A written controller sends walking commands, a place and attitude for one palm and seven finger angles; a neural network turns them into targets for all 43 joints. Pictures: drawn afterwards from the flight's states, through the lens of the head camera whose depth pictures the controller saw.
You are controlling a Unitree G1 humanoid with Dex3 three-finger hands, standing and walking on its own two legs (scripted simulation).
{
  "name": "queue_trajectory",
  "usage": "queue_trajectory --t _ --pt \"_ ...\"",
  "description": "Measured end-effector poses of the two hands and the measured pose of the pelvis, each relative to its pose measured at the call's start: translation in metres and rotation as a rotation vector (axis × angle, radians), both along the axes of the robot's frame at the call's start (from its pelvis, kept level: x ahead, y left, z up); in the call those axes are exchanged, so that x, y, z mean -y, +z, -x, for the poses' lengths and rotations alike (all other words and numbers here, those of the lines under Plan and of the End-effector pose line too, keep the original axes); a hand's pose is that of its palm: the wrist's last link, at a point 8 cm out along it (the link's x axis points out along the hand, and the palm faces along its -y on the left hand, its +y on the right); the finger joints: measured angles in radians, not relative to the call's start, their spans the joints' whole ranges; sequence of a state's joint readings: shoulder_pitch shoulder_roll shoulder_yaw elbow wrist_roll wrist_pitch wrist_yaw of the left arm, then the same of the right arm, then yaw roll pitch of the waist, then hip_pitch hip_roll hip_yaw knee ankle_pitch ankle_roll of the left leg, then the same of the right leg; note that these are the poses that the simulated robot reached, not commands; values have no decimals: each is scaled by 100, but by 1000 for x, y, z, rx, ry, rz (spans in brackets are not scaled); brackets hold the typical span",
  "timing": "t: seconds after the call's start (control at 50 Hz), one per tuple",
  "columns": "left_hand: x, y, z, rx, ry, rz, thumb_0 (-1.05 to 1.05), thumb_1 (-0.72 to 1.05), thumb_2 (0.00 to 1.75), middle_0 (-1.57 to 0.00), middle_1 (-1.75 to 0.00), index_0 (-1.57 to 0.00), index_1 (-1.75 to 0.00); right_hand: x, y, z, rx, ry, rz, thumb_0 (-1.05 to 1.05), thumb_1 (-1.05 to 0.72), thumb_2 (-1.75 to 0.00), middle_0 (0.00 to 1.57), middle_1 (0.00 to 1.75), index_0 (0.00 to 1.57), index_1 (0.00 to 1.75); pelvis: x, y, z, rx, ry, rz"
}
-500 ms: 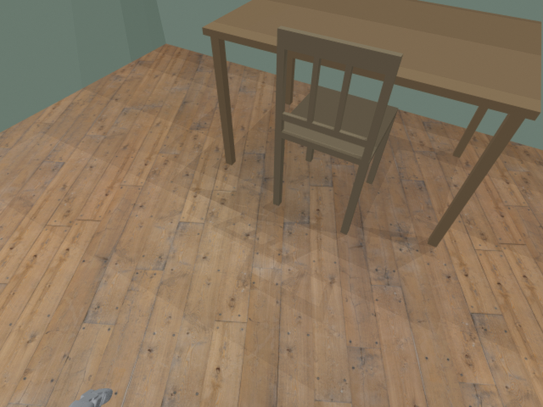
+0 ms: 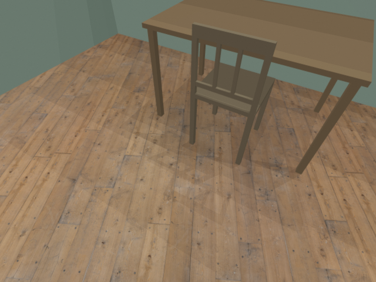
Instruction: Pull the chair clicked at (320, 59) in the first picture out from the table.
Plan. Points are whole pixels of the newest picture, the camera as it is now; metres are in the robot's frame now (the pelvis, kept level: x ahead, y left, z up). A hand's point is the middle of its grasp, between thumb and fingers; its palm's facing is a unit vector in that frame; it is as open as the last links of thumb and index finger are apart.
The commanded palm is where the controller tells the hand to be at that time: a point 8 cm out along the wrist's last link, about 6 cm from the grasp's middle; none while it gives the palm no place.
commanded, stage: stand and wait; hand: left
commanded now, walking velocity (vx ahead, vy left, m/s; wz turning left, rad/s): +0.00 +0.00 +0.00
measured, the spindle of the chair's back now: (216, 66) +1.11 -0.07 -0.12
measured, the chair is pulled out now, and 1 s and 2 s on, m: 0.00 0.00 0.00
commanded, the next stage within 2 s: look at it before walking up in 0.40 s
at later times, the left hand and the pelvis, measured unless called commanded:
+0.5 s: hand out of the picture +0.07 +0.24 -0.15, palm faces -0.03 -0.94 -0.34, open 7.4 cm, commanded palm none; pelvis -0.01 -0.01 +0.00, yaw -1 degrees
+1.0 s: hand out of the picture +0.05 +0.25 -0.15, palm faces -0.02 -0.94 -0.34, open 7.4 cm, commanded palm none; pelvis -0.02 +0.00 +0.00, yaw +0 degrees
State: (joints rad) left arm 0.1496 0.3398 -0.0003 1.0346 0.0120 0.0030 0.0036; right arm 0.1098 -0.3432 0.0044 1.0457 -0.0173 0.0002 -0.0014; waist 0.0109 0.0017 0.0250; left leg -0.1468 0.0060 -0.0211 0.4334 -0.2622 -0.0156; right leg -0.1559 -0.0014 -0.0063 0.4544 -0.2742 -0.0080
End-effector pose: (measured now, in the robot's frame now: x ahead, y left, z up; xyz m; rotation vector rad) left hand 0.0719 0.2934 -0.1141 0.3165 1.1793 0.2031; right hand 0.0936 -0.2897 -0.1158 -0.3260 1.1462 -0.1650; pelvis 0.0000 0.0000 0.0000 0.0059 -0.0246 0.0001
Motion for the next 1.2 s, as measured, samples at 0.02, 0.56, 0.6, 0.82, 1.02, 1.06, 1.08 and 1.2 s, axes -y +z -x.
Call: queue_trajectory --t 0.02,0.56,0.6,0.82,1.02,1.06,1.08,1.2 --pt "0 0 2 -6 1 -1 1 90 90 -21 -30 -21 -30 1 0 4 -8 -4 1 1 -90 -89 20 30 20 30 0 0 1 0 0 0" --pt "9 1 11 -6 -15 12 1 90 90 -21 -30 -21 -30 6 -2 43 -62 -40 -8 1 -90 -89 20 30 20 30 5 3 15 8 -10 2" --pt "9 0 12 -7 -16 14 1 90 90 -21 -30 -21 -30 6 -2 43 -62 -40 -7 1 -90 -89 20 30 20 30 5 4 16 8 -10 2" --pt "5 -1 20 -30 -7 15 1 90 90 -20 -30 -21 -30 5 -1 46 -74 -40 -2 1 -90 -89 20 30 20 30 2 4 16 5 -9 3" --pt "2 -1 25 -43 2 10 1 90 90 -20 -30 -21 -30 1 -2 42 -72 -35 -6 1 -90 -89 20 30 20 30 1 5 15 6 -8 3" --pt "1 -1 25 -43 2 9 1 90 90 -20 -30 -21 -30 1 -1 41 -70 -34 -7 1 -90 -89 20 30 20 30 1 5 15 6 -7 3" --pt "1 -1 25 -43 2 9 1 90 90 -20 -30 -21 -30 1 -1 40 -69 -34 -7 1 -90 -89 20 30 20 30 0 5 15 6 -7 3" --pt "2 -1 24 -39 8 9 1 90 90 -20 -30 -21 -30 -1 -2 38 -68 -30 -7 1 -90 -89 20 30 20 30 0 5 14 4 -3 4"
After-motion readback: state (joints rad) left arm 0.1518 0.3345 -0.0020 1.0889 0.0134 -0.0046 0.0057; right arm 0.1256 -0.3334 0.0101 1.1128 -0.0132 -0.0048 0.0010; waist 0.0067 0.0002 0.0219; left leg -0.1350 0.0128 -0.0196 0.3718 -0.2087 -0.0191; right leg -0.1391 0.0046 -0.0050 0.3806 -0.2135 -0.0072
